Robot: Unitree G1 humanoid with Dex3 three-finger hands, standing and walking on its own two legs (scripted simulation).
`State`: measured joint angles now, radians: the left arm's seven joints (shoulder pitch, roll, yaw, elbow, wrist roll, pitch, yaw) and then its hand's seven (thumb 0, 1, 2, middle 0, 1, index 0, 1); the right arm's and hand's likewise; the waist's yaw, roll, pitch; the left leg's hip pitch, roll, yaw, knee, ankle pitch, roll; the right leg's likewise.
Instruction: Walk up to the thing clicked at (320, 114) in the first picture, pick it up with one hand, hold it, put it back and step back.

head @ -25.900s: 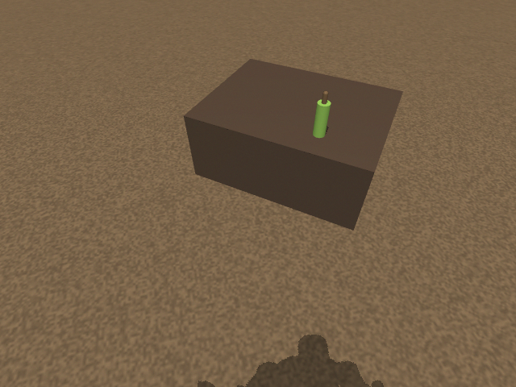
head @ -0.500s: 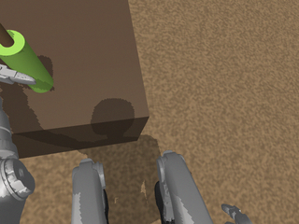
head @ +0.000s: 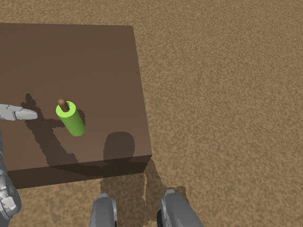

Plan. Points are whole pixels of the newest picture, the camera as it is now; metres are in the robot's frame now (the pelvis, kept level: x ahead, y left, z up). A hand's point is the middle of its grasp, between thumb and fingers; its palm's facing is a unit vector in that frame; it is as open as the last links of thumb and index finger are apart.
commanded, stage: home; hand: left
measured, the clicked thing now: (70, 116) +0.49 +0.22 -0.15
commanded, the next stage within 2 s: none
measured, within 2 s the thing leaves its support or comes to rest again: neither
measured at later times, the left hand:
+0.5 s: hand (33, 164) +0.30 +0.24 +0.01, palm faces +0.21 -0.93 -0.31, open 17.5 cm
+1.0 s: hand (57, 221) +0.19 +0.18 +0.02, palm faces +0.20 -0.95 -0.26, open 17.6 cm
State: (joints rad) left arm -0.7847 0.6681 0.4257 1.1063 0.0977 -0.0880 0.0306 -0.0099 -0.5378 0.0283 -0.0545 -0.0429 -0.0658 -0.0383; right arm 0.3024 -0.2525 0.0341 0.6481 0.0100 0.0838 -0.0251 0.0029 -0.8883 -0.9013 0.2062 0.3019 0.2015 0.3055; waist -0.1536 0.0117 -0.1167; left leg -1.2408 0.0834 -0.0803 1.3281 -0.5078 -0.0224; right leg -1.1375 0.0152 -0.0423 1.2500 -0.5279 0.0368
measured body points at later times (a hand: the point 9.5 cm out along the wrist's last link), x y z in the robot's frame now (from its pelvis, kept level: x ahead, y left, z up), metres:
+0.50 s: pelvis +0.04 +0.01 +0.09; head +0.09 +0.03 +0.53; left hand +0.29 +0.28 +0.03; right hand +0.16 -0.24 -0.02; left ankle +0.05 +0.13 -0.61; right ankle +0.03 -0.15 -0.61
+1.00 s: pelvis +0.03 -0.02 +0.09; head +0.05 -0.01 +0.54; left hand +0.18 +0.23 +0.04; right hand +0.22 -0.24 +0.01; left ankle +0.05 +0.13 -0.61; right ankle +0.03 -0.15 -0.61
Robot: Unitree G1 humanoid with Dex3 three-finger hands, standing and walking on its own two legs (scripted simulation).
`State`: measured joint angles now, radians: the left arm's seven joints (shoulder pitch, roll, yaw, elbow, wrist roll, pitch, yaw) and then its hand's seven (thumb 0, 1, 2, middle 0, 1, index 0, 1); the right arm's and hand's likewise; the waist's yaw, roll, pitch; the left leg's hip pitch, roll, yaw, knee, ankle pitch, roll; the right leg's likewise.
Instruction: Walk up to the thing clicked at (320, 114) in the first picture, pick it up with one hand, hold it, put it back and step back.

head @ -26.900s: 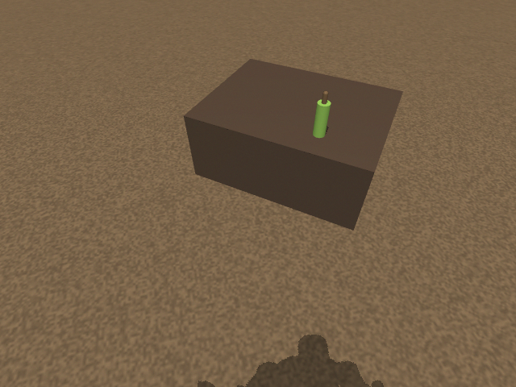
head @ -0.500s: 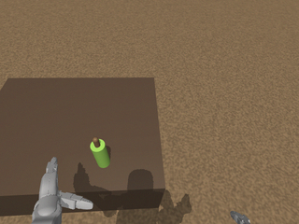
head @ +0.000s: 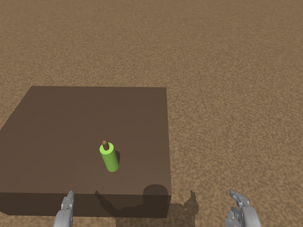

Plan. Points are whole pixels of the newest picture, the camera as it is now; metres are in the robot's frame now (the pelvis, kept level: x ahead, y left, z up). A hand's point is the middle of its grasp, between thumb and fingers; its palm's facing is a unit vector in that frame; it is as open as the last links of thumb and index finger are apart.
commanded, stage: home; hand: left
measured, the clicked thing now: (108, 154) +0.48 +0.20 -0.24
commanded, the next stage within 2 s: stand in 1.72 s
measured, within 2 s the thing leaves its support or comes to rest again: neither
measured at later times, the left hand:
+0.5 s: hand out of the picture +0.09 +0.26 -0.11, palm faces -0.04 -0.91 -0.40, open 17.5 cm
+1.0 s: hand out of the picture +0.03 +0.27 -0.11, palm faces -0.05 -0.93 -0.37, open 17.6 cm
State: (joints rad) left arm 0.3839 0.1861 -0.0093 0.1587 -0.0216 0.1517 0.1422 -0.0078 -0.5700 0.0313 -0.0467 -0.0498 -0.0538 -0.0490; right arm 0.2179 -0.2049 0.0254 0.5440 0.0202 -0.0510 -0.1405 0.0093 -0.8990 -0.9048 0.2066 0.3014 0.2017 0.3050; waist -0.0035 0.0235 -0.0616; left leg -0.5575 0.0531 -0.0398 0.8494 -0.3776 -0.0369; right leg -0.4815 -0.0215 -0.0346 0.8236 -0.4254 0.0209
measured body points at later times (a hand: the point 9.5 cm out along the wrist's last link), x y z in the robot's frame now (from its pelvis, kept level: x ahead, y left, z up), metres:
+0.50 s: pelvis +0.01 +0.01 +0.03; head -0.01 +0.00 +0.48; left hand +0.09 +0.31 -0.08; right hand +0.07 -0.28 -0.10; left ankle +0.03 +0.14 -0.70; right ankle +0.00 -0.13 -0.70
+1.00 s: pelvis -0.01 +0.02 +0.04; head -0.03 +0.01 +0.49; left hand +0.03 +0.32 -0.09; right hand +0.04 -0.27 -0.10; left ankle +0.03 +0.14 -0.70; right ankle +0.00 -0.13 -0.70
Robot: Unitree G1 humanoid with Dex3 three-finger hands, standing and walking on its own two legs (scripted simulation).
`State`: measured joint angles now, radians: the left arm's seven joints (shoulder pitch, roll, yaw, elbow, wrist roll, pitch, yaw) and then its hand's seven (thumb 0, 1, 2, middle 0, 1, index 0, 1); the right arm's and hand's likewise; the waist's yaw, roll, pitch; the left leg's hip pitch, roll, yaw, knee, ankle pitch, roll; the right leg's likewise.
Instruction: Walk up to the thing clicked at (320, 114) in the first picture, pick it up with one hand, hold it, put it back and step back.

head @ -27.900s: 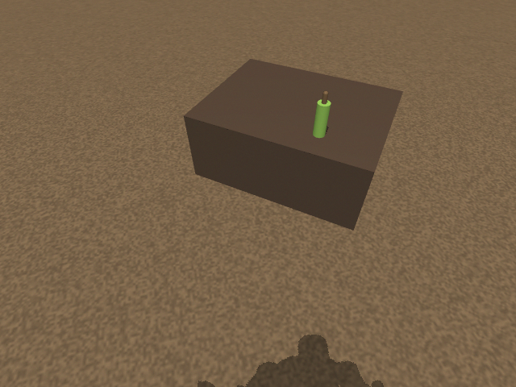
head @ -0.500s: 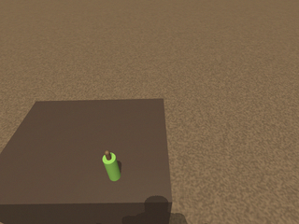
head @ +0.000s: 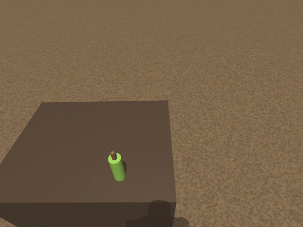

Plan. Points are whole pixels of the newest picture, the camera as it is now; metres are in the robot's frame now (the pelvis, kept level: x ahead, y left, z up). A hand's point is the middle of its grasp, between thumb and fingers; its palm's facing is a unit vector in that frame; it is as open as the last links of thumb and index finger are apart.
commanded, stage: home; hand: left
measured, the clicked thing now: (116, 164) +0.49 +0.19 -0.28
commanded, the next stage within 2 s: stand in 0.72 s
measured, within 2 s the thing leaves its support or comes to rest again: neither
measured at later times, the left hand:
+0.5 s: hand out of the picture +0.07 +0.25 -0.15, palm faces -0.04 -0.93 -0.37, open 17.6 cm
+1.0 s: hand out of the picture +0.11 +0.24 -0.15, palm faces -0.03 -0.93 -0.36, open 16.2 cm
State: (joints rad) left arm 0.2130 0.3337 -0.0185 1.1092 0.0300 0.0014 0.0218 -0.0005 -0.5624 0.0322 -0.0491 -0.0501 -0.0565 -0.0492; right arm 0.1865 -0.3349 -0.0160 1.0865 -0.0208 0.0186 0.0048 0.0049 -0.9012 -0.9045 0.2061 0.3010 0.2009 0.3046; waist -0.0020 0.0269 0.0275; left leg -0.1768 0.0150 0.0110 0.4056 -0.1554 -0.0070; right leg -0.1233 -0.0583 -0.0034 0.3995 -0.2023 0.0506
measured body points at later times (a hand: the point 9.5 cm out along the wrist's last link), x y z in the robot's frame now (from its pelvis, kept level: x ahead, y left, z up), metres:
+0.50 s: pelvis +0.01 +0.00 +0.00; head +0.00 -0.01 +0.45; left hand +0.07 +0.30 -0.13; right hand +0.07 -0.30 -0.14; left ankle +0.05 +0.12 -0.74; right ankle +0.01 -0.15 -0.74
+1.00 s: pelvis +0.03 -0.01 +0.00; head +0.03 -0.02 +0.45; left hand +0.11 +0.29 -0.12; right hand +0.10 -0.31 -0.13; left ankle +0.05 +0.12 -0.74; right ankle +0.01 -0.15 -0.74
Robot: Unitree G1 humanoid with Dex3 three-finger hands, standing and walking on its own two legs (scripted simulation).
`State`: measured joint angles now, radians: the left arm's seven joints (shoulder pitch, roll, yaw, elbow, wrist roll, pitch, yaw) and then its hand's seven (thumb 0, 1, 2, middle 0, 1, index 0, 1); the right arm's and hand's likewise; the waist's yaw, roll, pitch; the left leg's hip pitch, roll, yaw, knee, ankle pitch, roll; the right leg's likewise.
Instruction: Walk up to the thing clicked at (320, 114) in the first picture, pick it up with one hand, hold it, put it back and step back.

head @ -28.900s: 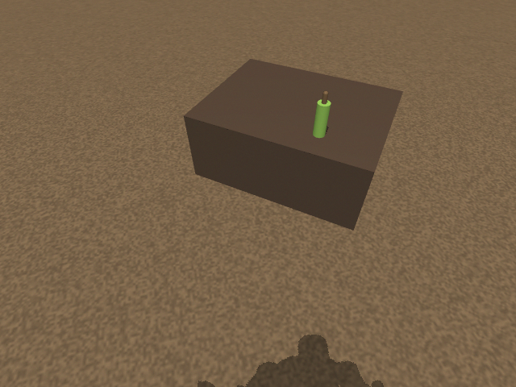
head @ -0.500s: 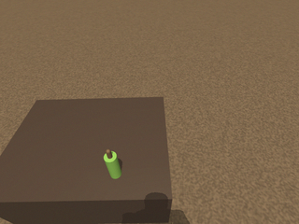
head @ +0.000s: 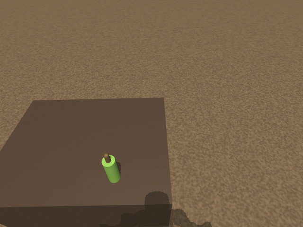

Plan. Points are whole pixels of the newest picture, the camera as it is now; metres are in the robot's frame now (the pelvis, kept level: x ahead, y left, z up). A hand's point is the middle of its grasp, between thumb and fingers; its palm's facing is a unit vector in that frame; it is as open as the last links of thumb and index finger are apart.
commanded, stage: stand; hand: left
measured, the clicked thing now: (110, 166) +0.46 +0.20 -0.29
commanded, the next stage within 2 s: none
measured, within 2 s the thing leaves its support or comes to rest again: neither
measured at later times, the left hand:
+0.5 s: hand out of the picture +0.07 +0.25 -0.16, palm faces -0.03 -0.93 -0.35, open 7.5 cm
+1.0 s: hand out of the picture +0.08 +0.24 -0.16, palm faces -0.03 -0.94 -0.35, open 7.3 cm
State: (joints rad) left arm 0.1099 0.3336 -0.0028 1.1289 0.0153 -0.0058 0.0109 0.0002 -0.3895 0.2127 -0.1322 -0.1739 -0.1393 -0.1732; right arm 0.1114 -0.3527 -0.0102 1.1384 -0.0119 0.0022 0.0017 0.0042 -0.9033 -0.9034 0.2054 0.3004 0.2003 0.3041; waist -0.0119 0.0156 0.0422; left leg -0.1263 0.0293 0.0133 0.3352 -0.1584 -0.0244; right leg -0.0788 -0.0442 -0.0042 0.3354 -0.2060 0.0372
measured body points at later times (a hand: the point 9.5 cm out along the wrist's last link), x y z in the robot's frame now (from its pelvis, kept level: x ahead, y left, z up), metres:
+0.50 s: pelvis +0.00 +0.00 +0.00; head +0.00 -0.01 +0.45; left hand +0.07 +0.30 -0.13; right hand +0.06 -0.31 -0.14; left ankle +0.02 +0.13 -0.75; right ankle -0.01 -0.14 -0.75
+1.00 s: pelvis +0.00 -0.01 +0.00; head +0.01 -0.01 +0.45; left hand +0.08 +0.29 -0.13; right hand +0.07 -0.31 -0.14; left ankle +0.02 +0.13 -0.75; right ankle -0.01 -0.14 -0.75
